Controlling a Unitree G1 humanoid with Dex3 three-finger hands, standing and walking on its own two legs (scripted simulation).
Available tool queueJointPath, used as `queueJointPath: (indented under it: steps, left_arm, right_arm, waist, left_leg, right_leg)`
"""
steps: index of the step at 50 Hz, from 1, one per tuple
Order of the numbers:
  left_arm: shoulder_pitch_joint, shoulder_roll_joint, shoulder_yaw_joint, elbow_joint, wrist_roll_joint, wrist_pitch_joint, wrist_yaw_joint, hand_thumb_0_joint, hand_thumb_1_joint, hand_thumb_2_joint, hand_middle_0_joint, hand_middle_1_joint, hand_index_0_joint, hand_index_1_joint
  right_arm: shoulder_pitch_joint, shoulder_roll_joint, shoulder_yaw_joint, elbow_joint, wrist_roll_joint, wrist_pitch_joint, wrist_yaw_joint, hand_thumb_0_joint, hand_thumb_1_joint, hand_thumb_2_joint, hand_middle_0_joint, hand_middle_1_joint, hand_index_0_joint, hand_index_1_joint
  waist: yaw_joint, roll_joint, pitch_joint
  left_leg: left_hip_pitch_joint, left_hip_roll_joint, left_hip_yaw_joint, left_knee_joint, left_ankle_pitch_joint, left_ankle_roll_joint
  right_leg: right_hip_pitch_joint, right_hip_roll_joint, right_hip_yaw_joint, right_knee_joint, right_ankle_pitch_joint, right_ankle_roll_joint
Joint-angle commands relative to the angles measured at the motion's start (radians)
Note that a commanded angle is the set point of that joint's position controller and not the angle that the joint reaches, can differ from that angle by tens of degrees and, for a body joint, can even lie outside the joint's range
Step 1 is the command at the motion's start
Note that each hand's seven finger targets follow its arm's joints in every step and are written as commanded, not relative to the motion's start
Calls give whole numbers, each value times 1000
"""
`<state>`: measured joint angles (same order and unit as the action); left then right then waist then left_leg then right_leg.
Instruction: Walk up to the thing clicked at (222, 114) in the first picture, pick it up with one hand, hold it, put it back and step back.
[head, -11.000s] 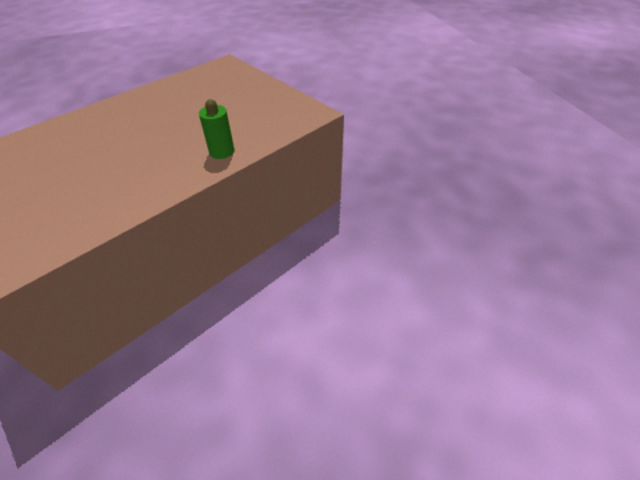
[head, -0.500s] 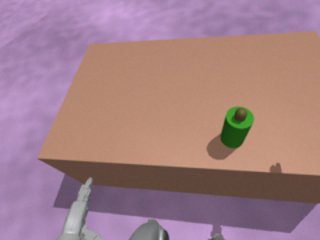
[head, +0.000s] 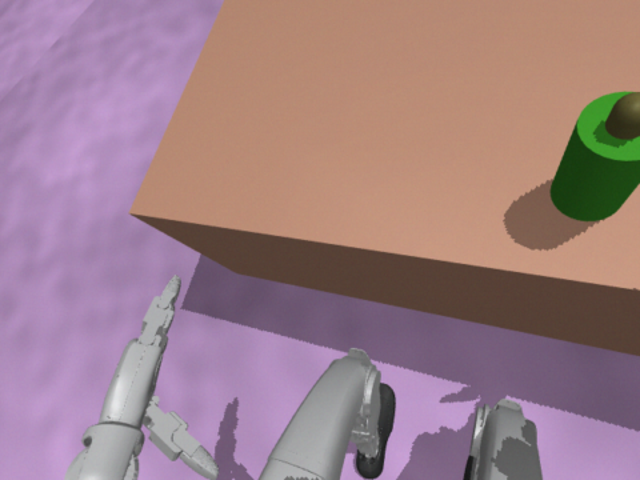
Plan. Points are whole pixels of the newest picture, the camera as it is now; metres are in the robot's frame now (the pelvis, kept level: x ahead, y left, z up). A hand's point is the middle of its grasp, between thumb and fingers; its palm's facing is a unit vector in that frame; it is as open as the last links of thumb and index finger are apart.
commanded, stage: close in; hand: right
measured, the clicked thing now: (608, 154) +0.54 -0.19 -0.06
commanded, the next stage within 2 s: rest palm in 0.44 s
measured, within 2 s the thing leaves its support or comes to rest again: neither
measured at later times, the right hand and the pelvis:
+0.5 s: hand (618, 191) +0.50 -0.20 -0.07, palm faces +0.15 +0.99 +0.02, open 17.7 cm; pelvis -0.02 +0.01 -0.03, yaw +0 degrees
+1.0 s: hand (607, 174) +0.52 -0.19 -0.08, palm faces +0.16 +0.99 +0.00, open 16.9 cm; pelvis -0.01 +0.00 -0.04, yaw +0 degrees
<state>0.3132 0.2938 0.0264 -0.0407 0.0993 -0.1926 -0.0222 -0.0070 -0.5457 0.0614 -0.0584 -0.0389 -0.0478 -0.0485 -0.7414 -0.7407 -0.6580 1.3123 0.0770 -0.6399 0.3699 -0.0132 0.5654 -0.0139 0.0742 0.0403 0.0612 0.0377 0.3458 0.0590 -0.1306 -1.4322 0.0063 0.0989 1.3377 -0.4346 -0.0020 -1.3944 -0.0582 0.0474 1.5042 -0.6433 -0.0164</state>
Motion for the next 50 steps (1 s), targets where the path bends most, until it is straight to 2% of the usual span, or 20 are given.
queueJointPath:
  steps: [1, 4, 9, 12, 13, 14, 17, 18, 19, 21, 22, 24, 27, 28, 34, 35, 36, 42, 45, 50]
  left_arm:
    - [135, 198, 165, -241, -13, -45, 12, 0, -571, 54, -51, -48, -44, -56]
    - [177, 184, 159, -312, -11, -33, -6, 0, -568, 54, -51, -50, -45, -57]
    - [178, 259, 265, -394, -6, -16, -13, 0, -558, 52, -47, -49, -42, -54]
    - [187, 203, 233, -345, -12, -4, -23, 0, -559, 56, -46, -47, -40, -54]
    - [180, 200, 229, -364, -19, -2, -22, 0, -558, 55, -46, -45, -40, -52]
    - [164, 212, 241, -389, -19, 1, -18, 0, -560, 57, -46, -44, -38, -52]
    - [143, 223, 248, -453, -15, 12, -10, 0, -559, 54, -46, -46, -41, -52]
    - [146, 212, 242, -449, -13, 8, -9, 0, -558, 55, -45, -45, -39, -52]
    - [153, 207, 229, -460, -21, 10, -5, 0, -548, 46, -46, -46, -43, -48]
    - [153, 219, 241, -470, -27, 8, -1, 0, -562, 53, -47, -45, -41, -51]
    - [149, 215, 224, -507, -30, 6, 0, 0, -551, 46, -45, -45, -42, -47]
    - [178, 235, 251, -559, -33, 10, 7, 0, -555, 45, -46, -45, -43, -48]
    - [251, 191, 240, -465, -31, 9, 1, 0, -549, 43, -46, -50, -45, -51]
    - [251, 181, 230, -465, -33, 3, -1, 0, -611, 91, -46, -30, -19, -59]
    - [257, 172, 221, -507, -19, -12, -6, 0, -611, 98, -49, -35, -22, -65]
    - [242, 175, 224, -513, -15, -15, -7, 0, -593, 76, -52, -46, -36, -63]
    - [247, 177, 227, -504, -16, -15, -7, 0, -591, 75, -53, -48, -38, -64]
    - [211, 244, 273, -541, -13, -3, -13, 0, -595, 79, -52, -45, -35, -64]
    - [222, 219, 254, -540, -16, 8, -23, 0, -600, 84, -49, -43, -30, -63]
    - [253, 213, 248, -549, -26, 16, -27, 0, -585, 74, -48, -45, -33, -61]
  right_arm:
    - [-348, -275, -46, -195, -4, -88, -59, 0, 577, -9, 68, 38, 62, 38]
    - [-331, -234, -25, -213, -35, -84, -93, 0, 557, -9, 71, 37, 63, 37]
    - [-394, -278, -29, -409, -84, -57, -160, 0, 575, -8, 65, 39, 57, 39]
    - [-299, -67, 62, -291, -75, -10, -182, 0, 586, -14, 59, 42, 51, 42]
    - [-339, -136, 15, -362, -76, -15, -197, 0, 596, -15, 58, 44, 52, 44]
    - [-335, -148, 15, -366, -89, -10, -206, 0, 597, -16, 57, 44, 52, 44]
    - [-361, -131, 22, -377, -100, -6, -229, 0, 611, -16, 52, 46, 49, 46]
    - [-322, -23, 90, -297, -94, -1, -227, 0, 603, -13, 55, 45, 50, 45]
    - [-354, -111, 16, -339, -88, -12, -247, 0, 601, -14, 54, 46, 49, 46]
    - [-284, 15, 90, -232, -85, -2, -247, 0, 589, -25, 49, 47, 46, 48]
    - [-316, -26, 75, -281, -85, -10, -254, 0, 574, -21, 54, 45, 49, 45]
    - [-356, -98, 57, -338, -104, -17, -269, 0, 570, -24, 52, 47, 46, 48]
    - [-358, -13, 89, -297, -92, -22, -280, 0, 552, -32, 50, 51, 43, 51]
    - [-371, -14, 92, -321, -93, -25, -284, 0, 524, -24, 76, 43, 67, 43]
    - [-455, 12, 146, -370, -124, -41, -306, 0, 444, 0, 113, 12, 95, 12]
    - [-446, 22, 150, -368, -124, -40, -312, 0, 469, 0, 174, 8, 153, 8]
    - [-435, 37, 155, -343, -126, -35, -311, 0, 446, 0, 220, 31, 198, 31]
    - [-439, -60, 92, -355, -142, -36, -327, 0, 510, 0, 224, 23, 205, 23]
    - [-420, 34, 133, -302, -136, -23, -314, 0, 523, 0, 246, 46, 230, 47]
    - [-439, 0, 133, -323, -153, 1, -300, 0, 501, 0, 225, 86, 212, 86]
  waist:
    - [9, -433, -591]
    - [15, -463, -587]
    - [-5, -576, -706]
    - [-2, -508, -566]
    - [-14, -504, -551]
    - [-17, -480, -566]
    - [-12, -393, -593]
    - [3, -368, -576]
    - [-7, -304, -546]
    - [24, -239, -510]
    - [13, -235, -521]
    - [7, -250, -577]
    - [32, -287, -507]
    - [18, -295, -513]
    - [38, -371, -531]
    - [22, -379, -553]
    - [36, -372, -554]
    - [21, -396, -643]
    - [44, -392, -630]
    - [45, -380, -626]
  left_leg:
    - [254, -38, -36, -32, 197, 46]
    - [215, -37, -35, 4, 193, 48]
    - [221, -35, -42, 24, 220, 49]
    - [182, -39, -30, 12, 129, 48]
    - [185, -36, -34, 13, 112, 49]
    - [204, -32, -37, 13, 110, 47]
    - [255, -31, -42, 21, 102, 44]
    - [289, -32, -44, 14, 109, 39]
    - [328, -28, -54, 2, 84, 35]
    - [338, -28, -58, -12, 54, 30]
    - [354, -26, -70, -19, 37, 27]
    - [391, -22, -91, -33, 29, 24]
    - [353, -26, -90, -27, 60, 26]
    - [332, -27, -89, -23, 60, 28]
    - [272, -23, -81, 0, 78, 33]
    - [282, -24, -86, 1, 85, 33]
    - [261, -23, -71, 17, 106, 34]
    - [237, -29, -46, 60, 175, 39]
    - [217, -33, -36, 70, 197, 42]
    - [206, -28, -35, 69, 176, 40]
  right_leg:
    - [413, 8, 71, -138, 544, 38]
    - [398, 9, 63, -120, 524, 39]
    - [496, 4, 55, -100, 595, 46]
    - [381, 5, 61, -131, 451, 44]
    - [339, 7, 63, -139, 407, 44]
    - [326, 9, 56, -139, 365, 40]
    - [264, 15, 49, -136, 282, 31]
    - [217, 21, 40, -131, 249, 25]
    - [131, 26, 36, -127, 188, 15]
    - [78, 32, 36, -129, 139, 7]
    - [63, 32, 32, -130, 121, 4]
    - [93, 34, 19, -124, 115, 2]
    - [94, 39, 10, -119, 137, 2]
    - [104, 39, 11, -121, 142, 4]
    - [183, 38, 13, -116, 166, 16]
    - [192, 37, 12, -113, 177, 15]
    - [213, 39, 19, -107, 211, 20]
    - [294, 29, 40, -82, 391, 27]
    - [310, 26, 51, -78, 455, 29]
    - [280, 30, 50, -82, 394, 28]
